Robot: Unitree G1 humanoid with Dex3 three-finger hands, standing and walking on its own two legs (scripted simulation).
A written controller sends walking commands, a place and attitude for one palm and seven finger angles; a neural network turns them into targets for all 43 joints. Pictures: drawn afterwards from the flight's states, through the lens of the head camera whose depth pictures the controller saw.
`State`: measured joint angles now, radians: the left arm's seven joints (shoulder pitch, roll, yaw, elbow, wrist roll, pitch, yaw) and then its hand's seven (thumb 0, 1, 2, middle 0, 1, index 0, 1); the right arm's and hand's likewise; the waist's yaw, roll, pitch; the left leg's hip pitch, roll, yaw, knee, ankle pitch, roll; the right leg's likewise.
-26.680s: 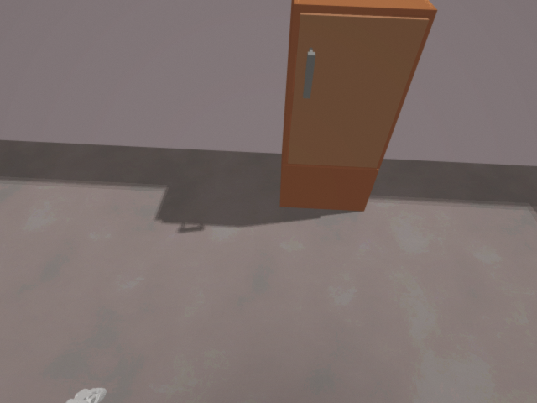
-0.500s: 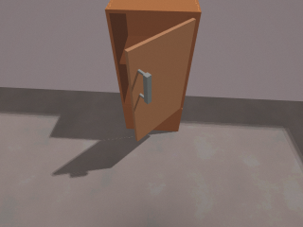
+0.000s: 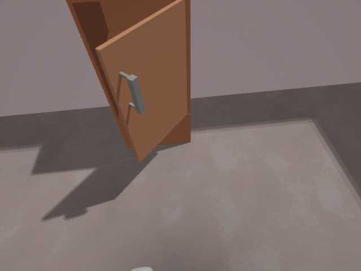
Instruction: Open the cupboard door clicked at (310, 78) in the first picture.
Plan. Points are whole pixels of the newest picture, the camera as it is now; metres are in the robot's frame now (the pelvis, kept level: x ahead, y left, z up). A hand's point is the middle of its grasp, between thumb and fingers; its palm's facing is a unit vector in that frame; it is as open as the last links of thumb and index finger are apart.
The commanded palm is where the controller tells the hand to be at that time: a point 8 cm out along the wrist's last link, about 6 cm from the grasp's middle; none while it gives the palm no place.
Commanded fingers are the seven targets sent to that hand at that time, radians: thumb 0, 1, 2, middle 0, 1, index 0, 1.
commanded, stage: walk to a spot facing it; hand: left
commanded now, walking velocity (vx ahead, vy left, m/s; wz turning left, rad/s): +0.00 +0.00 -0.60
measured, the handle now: (132, 93) +0.62 +0.21 -0.02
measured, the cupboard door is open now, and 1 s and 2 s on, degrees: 47 47 47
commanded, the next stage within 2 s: none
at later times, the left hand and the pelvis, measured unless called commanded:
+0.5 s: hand (111, 265) +0.14 +0.19 -0.15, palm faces -0.21 -0.94 -0.26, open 7.4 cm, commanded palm none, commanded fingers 0.00 0.90 0.90 -0.20 -0.30 -0.20 -0.30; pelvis +0.00 +0.00 +0.01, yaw -17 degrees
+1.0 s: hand (163, 232) +0.23 +0.08 -0.15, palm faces -0.58 -0.78 -0.23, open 7.4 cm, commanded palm none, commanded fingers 0.00 0.90 0.90 -0.20 -0.30 -0.20 -0.30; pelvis +0.00 -0.03 +0.00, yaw -36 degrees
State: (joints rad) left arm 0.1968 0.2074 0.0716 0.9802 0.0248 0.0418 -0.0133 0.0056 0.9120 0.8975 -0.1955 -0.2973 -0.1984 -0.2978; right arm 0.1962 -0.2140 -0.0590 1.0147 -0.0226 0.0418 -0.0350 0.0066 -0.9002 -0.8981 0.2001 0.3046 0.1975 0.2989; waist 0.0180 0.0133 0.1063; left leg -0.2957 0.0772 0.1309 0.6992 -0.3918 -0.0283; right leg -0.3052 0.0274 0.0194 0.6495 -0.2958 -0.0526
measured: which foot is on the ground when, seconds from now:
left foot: up 0.00-0.34, down 0.36-0.54, up 0.56-0.74, down 0.76-0.98, up 1.00-1.00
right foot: down 0.00-0.34, up 0.36-0.52, down 0.54-0.74, up 0.76-0.96, down 0.98-1.00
